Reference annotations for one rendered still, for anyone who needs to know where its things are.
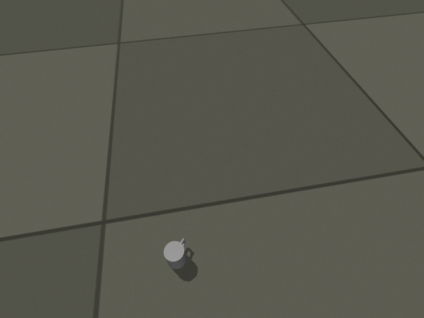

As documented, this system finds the mug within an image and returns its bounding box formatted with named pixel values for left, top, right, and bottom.
left=164, top=238, right=186, bottom=269

